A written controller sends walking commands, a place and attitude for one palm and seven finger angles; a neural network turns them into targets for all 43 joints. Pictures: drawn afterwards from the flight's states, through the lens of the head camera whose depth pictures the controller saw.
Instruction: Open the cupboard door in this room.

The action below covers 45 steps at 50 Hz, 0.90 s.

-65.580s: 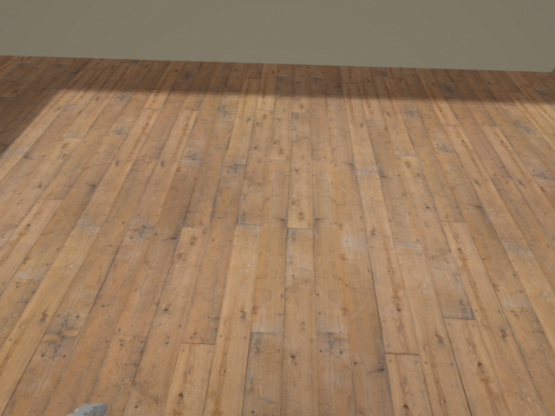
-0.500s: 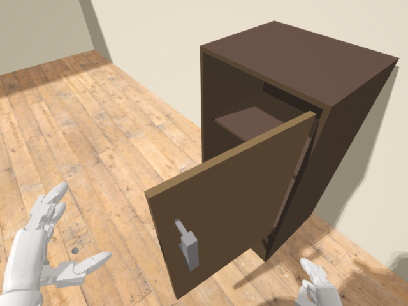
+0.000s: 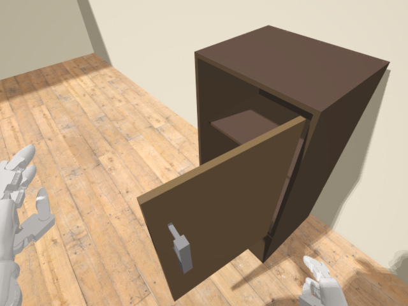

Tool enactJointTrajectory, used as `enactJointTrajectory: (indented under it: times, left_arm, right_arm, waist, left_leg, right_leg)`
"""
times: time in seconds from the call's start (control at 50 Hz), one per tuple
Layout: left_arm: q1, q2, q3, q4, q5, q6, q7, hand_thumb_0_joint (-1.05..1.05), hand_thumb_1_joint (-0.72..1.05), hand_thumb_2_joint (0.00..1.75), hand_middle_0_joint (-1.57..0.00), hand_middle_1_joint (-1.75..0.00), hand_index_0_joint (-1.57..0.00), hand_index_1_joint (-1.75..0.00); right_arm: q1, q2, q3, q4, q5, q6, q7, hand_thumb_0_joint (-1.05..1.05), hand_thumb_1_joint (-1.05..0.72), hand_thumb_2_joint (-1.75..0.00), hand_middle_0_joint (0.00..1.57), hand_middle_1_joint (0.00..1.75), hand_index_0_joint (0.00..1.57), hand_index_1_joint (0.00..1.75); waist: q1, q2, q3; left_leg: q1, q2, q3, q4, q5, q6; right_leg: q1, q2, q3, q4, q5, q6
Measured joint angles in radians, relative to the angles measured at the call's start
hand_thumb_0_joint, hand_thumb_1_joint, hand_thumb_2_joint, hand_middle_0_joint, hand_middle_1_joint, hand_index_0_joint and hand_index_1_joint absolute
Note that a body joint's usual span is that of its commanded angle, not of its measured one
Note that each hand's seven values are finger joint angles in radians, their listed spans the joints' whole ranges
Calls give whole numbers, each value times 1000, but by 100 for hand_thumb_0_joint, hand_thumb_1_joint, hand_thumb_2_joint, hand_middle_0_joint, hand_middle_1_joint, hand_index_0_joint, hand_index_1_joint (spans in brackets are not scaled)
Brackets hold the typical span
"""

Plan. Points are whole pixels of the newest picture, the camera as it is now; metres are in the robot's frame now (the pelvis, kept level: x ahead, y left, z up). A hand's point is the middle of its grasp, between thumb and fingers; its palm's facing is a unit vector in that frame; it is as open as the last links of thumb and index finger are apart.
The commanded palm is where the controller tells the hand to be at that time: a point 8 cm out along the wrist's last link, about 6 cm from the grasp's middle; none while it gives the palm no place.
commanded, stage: draw the hand back to the body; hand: left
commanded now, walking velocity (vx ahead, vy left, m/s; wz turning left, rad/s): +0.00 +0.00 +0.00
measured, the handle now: (178, 247) +0.26 +0.10 -0.06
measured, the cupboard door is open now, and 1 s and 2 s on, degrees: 83 83 83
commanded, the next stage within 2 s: step back with the hand held close in 0.20 s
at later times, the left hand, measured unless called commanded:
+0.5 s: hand (53, 218) +0.18 +0.25 +0.16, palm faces +0.41 -0.79 -0.46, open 7.4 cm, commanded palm +0.13 +0.29 +0.17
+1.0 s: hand (8, 263) +0.12 +0.28 +0.16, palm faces +0.45 -0.74 -0.49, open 7.4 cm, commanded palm +0.06 +0.31 +0.17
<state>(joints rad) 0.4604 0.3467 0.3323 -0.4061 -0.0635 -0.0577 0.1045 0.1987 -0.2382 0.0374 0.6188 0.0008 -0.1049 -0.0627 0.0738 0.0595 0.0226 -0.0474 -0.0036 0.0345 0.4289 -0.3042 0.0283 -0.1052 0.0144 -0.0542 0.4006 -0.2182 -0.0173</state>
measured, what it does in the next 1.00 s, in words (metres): shifts its weight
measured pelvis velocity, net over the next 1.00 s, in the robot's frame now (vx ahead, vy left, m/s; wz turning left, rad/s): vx -0.08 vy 0.01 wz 0.00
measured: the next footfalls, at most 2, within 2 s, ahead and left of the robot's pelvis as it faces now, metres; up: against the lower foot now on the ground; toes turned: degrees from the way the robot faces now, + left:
right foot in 1.44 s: -0.20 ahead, -0.12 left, +0.00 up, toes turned -1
left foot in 1.72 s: -0.15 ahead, +0.07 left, +0.00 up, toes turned -1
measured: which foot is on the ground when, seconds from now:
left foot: down 0.00-1.00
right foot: down 0.00-1.00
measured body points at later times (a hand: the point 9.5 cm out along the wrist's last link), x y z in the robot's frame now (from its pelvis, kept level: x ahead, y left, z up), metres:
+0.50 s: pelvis -0.02 -0.01 +0.00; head -0.02 -0.02 +0.45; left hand +0.16 +0.29 +0.19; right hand +0.17 -0.24 -0.08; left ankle -0.04 +0.10 -0.74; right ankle +0.00 -0.11 -0.74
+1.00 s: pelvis -0.08 +0.01 -0.02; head -0.07 +0.01 +0.43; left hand +0.09 +0.31 +0.18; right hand +0.09 -0.23 -0.09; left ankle -0.04 +0.10 -0.74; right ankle +0.00 -0.11 -0.74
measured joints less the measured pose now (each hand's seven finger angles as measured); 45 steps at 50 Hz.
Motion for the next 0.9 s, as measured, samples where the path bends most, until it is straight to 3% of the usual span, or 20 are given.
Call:
enactJointTrajectory:
  times: [0.36, 0.48, 0.64, 0.9]
  left_arm:
    - [5, 4, -5, 18, 2, -19, -3, 2, 89, 90, -21, -30, -21, -30]
    - [23, 23, 49, 14, 16, -89, 4, 2, 89, 90, -21, -30, -21, -30]
    - [91, 69, 50, -30, 15, -104, 5, 2, 89, 90, -21, -30, -21, -30]
    - [83, 65, 78, -63, 50, -129, 41, 2, 89, 90, -21, -30, -22, -30]
  right_arm:
    - [3, 5, -8, 28, 3, -13, -8, 2, -90, -90, 21, 30, 20, 30]
    - [-24, 1, -10, -7, -5, 20, -9, 1, -90, -90, 21, 30, 20, 30]
    - [-25, -11, -41, -41, 3, 70, -23, 1, -90, -90, 21, 30, 20, 30]
    - [16, 3, -33, -64, 7, 58, -33, 1, -90, -90, 21, 30, 20, 30]
  waist:
    - [-4, 7, 6]
    - [-41, -1, -13]
    - [-73, -19, -15]
    - [-62, -55, -1]
  left_leg:
    - [2, 18, -3, -10, 18, -15]
    - [-84, 22, 8, 10, 28, -13]
    - [-142, -7, 32, 11, 55, 5]
    - [-246, -28, 34, 112, 62, 31]
  right_leg:
    - [9, 18, -4, -25, 24, -17]
    - [-71, 22, 6, -31, 54, -15]
    - [-154, -7, 30, 17, 63, 3]
    - [-251, -30, 35, 111, 73, 20]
